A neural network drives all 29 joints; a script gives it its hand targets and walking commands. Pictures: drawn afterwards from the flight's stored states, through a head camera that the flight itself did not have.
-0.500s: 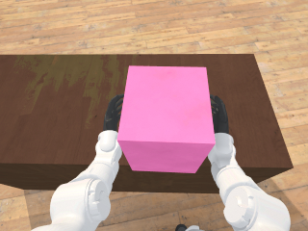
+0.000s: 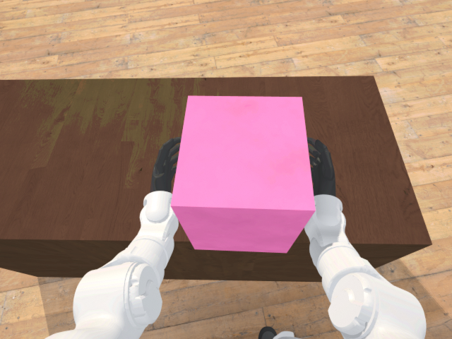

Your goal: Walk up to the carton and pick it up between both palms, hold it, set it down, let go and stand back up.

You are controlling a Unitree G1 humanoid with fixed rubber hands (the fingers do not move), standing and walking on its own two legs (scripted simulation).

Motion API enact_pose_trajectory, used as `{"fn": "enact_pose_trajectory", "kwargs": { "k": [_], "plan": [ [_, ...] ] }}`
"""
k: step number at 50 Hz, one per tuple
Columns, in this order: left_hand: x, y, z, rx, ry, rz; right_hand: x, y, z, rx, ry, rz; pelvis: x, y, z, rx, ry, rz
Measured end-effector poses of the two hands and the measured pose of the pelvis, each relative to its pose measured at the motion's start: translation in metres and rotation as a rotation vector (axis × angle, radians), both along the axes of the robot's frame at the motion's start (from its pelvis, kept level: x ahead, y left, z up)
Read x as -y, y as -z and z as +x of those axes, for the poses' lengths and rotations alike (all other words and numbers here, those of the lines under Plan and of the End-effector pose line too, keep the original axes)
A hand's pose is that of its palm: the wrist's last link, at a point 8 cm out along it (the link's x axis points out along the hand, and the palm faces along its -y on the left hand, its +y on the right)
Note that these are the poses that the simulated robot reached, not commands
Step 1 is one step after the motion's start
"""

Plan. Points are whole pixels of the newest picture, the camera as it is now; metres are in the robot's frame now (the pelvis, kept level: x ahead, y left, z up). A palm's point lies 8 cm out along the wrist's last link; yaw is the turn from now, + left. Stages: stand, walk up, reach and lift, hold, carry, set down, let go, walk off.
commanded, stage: reach and lift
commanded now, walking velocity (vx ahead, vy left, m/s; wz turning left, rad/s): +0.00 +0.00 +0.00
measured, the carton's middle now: (242, 181) +0.42 -0.03 -0.04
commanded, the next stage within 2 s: none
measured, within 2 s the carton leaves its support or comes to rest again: leaves its support in 1.14 s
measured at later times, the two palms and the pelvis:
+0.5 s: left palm (163, 183) +0.41 +0.12 +0.00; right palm (322, 186) +0.39 -0.17 -0.01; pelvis +0.00 +0.00 +0.00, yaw +0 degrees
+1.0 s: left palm (162, 191) +0.40 +0.12 +0.00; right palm (323, 185) +0.38 -0.17 +0.00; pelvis +0.00 +0.00 -0.01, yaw -1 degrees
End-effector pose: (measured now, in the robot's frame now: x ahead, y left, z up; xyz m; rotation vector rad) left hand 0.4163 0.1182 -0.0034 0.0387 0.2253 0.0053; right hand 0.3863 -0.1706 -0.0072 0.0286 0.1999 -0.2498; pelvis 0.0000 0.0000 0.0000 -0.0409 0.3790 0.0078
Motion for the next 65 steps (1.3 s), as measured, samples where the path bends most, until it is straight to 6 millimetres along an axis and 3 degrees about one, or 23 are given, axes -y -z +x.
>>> {"fn": "enact_pose_trajectory", "kwargs": {
  "k": [36, 57, 65],
  "plan": [
    [-0.001, 0.001, -0.004, 0.007, -0.016, -0.010, 0.001, 0.001, 0.000, 0.018, -0.029, -0.011, 0.003, 0.005, -0.003, -0.066, 0.015, -0.003],
    [0.000, -0.005, -0.025, -0.033, -0.047, 0.007, 0.002, -0.011, -0.010, -0.057, -0.074, -0.079, -0.001, 0.005, 0.000, -0.016, 0.004, -0.016],
    [-0.006, -0.019, -0.039, -0.015, -0.052, 0.032, -0.005, -0.024, -0.021, -0.041, -0.082, -0.063, -0.004, 0.001, -0.003, 0.019, -0.004, -0.013]
  ]
}}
